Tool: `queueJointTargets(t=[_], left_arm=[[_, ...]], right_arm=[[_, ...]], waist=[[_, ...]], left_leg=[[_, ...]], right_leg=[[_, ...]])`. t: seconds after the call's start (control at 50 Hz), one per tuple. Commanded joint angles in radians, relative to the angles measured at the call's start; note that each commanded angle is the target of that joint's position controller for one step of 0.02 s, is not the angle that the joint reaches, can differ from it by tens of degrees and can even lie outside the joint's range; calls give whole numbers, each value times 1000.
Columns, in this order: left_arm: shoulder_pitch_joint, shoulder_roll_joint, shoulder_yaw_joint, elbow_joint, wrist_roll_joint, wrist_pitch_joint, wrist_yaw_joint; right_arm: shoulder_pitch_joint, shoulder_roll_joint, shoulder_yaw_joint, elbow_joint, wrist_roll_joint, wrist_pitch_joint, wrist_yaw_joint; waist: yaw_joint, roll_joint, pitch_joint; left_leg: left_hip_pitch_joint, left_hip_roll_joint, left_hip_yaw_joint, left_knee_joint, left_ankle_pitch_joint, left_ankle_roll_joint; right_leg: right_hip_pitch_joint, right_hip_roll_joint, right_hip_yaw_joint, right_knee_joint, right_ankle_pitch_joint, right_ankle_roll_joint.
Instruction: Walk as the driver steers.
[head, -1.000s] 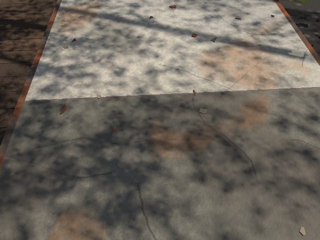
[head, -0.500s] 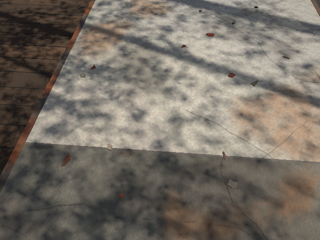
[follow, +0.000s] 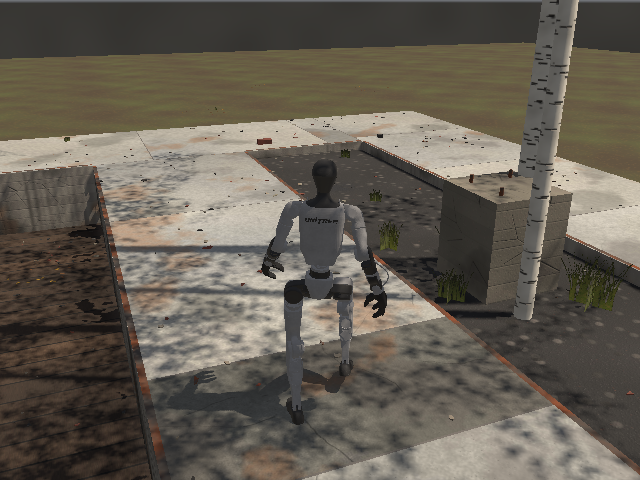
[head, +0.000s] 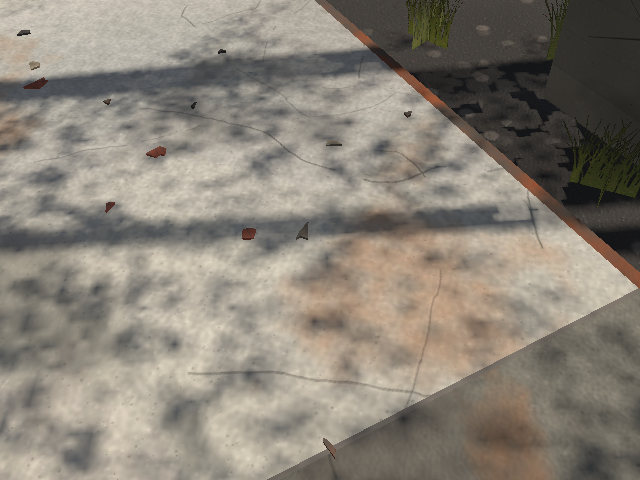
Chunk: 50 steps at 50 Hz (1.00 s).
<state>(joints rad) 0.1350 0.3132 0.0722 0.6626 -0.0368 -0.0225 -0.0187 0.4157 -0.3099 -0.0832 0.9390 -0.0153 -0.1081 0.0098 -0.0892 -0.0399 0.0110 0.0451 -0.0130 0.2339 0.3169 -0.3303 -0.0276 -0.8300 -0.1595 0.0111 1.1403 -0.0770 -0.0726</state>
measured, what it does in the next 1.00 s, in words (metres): walks ahead, turning left: right foot, then left foot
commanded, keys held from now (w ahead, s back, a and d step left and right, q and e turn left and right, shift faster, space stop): w+q+shift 0.98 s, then w+shift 0.02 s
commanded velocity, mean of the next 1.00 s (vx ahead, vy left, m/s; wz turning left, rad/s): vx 1.00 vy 0.00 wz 0.59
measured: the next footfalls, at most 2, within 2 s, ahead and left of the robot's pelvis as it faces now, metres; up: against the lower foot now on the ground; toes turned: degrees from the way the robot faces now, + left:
right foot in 0.18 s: +0.39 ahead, -0.14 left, +0.00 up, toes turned -5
left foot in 0.68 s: +0.78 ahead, +0.12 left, +0.00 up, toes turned +23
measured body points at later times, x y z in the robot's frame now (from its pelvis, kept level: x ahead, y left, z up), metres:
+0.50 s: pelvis +0.44 -0.03 +0.00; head +0.43 -0.02 +0.45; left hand +0.37 +0.22 -0.14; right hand +0.65 -0.27 -0.09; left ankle +0.59 +0.15 -0.64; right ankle +0.35 -0.13 -0.73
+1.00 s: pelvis +0.86 +0.12 +0.01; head +0.86 +0.15 +0.45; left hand +0.98 +0.45 -0.02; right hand +1.02 -0.09 -0.11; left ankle +0.75 +0.10 -0.73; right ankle +1.17 +0.07 -0.67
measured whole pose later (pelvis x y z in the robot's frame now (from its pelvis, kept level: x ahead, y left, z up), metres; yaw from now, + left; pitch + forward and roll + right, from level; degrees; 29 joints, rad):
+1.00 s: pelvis +0.86 +0.12 +0.01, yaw +39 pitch +1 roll -2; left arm -0.08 0.22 0.04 0.55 0.00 -0.13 0.01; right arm 0.44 -0.19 -0.05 0.77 0.04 -0.07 -0.01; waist -0.11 -0.03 0.02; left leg -0.07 -0.16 -0.24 0.45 -0.36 0.15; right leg -0.68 -0.05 0.17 0.64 0.01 0.06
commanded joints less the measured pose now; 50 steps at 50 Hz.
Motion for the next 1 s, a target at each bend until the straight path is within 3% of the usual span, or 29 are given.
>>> queueJointTargets(t=[0.02,0.06,0.1,0.14,0.16,0.18,0.2,0.22,0.24,0.26,0.28,0.32,0.36,0.42,0.54,0.58,0.62,0.64,0.66,0.68,0.7,0.72,0.74,0.76,0.8,0.86,0.92,0.96,1.0], left_arm=[[-31,-31,-25,-61,10,-11,-20],[-125,-30,-29,-98,8,-30,-37],[-173,-5,-22,-128,11,-46,-51],[-54,68,12,-117,9,-48,-48],[171,122,43,-57,7,-43,-34],[402,186,73,12,8,-32,-8],[395,313,84,27,43,-49,0],[449,190,61,26,52,-67,-7],[383,124,40,45,52,-83,-14],[305,96,34,57,44,-91,-19],[238,43,22,70,50,-99,-24],[164,-37,8,92,63,-113,-28],[128,-41,9,116,45,-112,-22],[132,-10,16,136,57,-111,2],[178,70,26,137,60,-98,42],[162,125,34,125,56,-84,52],[137,196,51,111,36,-59,57],[81,219,58,94,22,-51,48],[10,208,55,71,12,-58,35],[-73,105,29,69,-5,-76,15],[18,-116,-27,2,15,-125,-3],[80,-108,-47,-78,1,-168,-9],[-31,2,-27,-90,-16,-187,-8],[-71,18,-18,-94,-13,-184,1],[-20,10,-17,-77,28,-150,16],[-63,37,-5,-87,46,-111,37],[-278,-36,-23,-170,58,-113,40],[-336,-58,-22,-198,39,-117,29],[-341,-24,-2,-208,13,-126,17]], right_arm=[[-120,-98,-2,-95,3,-30,-4],[-39,-138,-4,-65,24,-16,-5],[-14,-184,-6,-44,43,5,-9],[-14,-226,-8,-26,30,24,-14],[-45,-228,-4,-22,25,35,-15],[-70,-184,15,-38,23,30,-16],[135,61,74,-69,32,7,6],[48,-34,57,-66,87,-27,4],[-110,-83,33,-118,120,-33,-4],[-156,-54,38,-141,106,-32,-13],[-173,-40,33,-136,73,-20,-18],[-57,-5,23,-108,76,27,-7],[-70,11,15,-110,82,64,-2],[-156,29,20,-149,69,87,2],[-340,-1,23,-228,51,66,49],[-335,-28,11,-248,57,55,69],[-191,-88,-19,-235,78,71,64],[-28,-145,-48,-207,81,93,55],[207,-232,-91,-146,74,115,40],[314,-213,-93,-93,77,127,20],[189,-179,-56,-99,28,105,42],[87,-122,-26,-168,0,61,54],[85,-73,-23,-189,12,33,60],[41,-64,-18,-195,20,13,68],[-93,-88,-20,-242,27,-7,54],[-91,-58,-9,-261,37,-6,9],[-23,-33,-4,-243,55,14,-26],[-7,-47,-12,-235,55,31,-28],[15,-41,-15,-217,57,37,-26]], waist=[[68,-3,164],[49,-20,210],[74,15,205],[182,123,81],[304,159,-49],[409,141,-193],[211,-235,-374],[278,-167,-498],[277,-119,-247],[231,-44,-120],[185,7,-51],[95,-38,-44],[72,-19,20],[69,-12,118],[98,65,188],[66,37,139],[-29,-65,33],[-127,-118,-36],[-236,-108,-131],[-283,76,-48],[-38,446,17],[53,430,-169],[18,201,-111],[70,-19,-37],[158,-92,11],[142,-51,50],[40,33,81],[-3,92,57],[-24,135,23]], left_leg=[[-215,251,-62,-229,307,145],[-129,289,-68,-255,374,168],[-7,319,-72,-205,682,187],[106,336,-105,12,1132,192],[33,312,-108,243,1233,181],[-245,246,-134,556,1017,145],[-630,35,-229,1019,-82,95],[-669,21,-415,1139,-136,124],[-791,45,-391,1176,-70,126],[-815,97,-380,1136,3,124],[-767,144,-370,1093,69,123],[-635,205,-386,1046,155,115],[-659,226,-368,1007,152,111],[-782,226,-354,930,266,91],[-838,160,-183,584,497,124],[-683,85,-71,493,489,155],[-481,-8,3,531,365,180],[-297,-29,-10,564,257,210],[0,-31,-84,520,224,251],[99,3,-204,355,247,299],[166,25,-548,321,288,380],[232,199,-1044,54,-111,509],[146,230,-1121,-93,-277,453],[-5,221,-1091,-117,-339,398],[-274,156,-970,-75,-211,380],[-419,60,-754,-109,-20,364],[-446,-26,-615,-71,172,313],[-435,-45,-601,-46,176,273],[-376,-22,-636,-10,143,256]], right_leg=[[91,-1,19,-190,159,-22],[101,43,-21,-345,148,-42],[143,93,-86,-456,56,-59],[317,158,-107,-486,-55,-89],[609,192,-116,-518,-32,-111],[1025,119,-10,-459,-40,-104],[1364,-196,546,-594,-449,-216],[1320,-230,793,-827,-718,-187],[1173,-219,682,-887,-644,-144],[1015,-207,545,-890,-492,-127],[867,-169,400,-893,-369,-95],[718,-131,215,-919,-241,-63],[669,-106,53,-965,-143,-33],[650,-82,-97,-1005,-12,-24],[794,-64,-303,-1036,187,10],[849,-62,-346,-950,621,39],[918,-83,-347,-741,1115,38],[885,-102,-330,-544,1252,16],[755,-88,-277,-260,1168,3],[548,89,-271,235,379,52],[166,272,-85,590,-522,69],[-10,281,124,630,-509,22],[-26,231,144,541,-414,-21],[4,188,137,419,-317,-35],[139,123,161,269,-232,18],[227,78,129,10,-187,94],[283,129,66,-348,64,139],[356,184,28,-530,139,149],[422,205,35,-622,192,154]])
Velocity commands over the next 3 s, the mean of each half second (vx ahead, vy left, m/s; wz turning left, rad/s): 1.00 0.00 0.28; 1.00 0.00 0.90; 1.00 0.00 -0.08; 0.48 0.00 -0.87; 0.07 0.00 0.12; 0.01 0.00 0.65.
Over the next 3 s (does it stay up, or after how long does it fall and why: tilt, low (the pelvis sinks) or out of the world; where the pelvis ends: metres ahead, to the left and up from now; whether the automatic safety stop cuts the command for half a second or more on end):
stays up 1.61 0.59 0.01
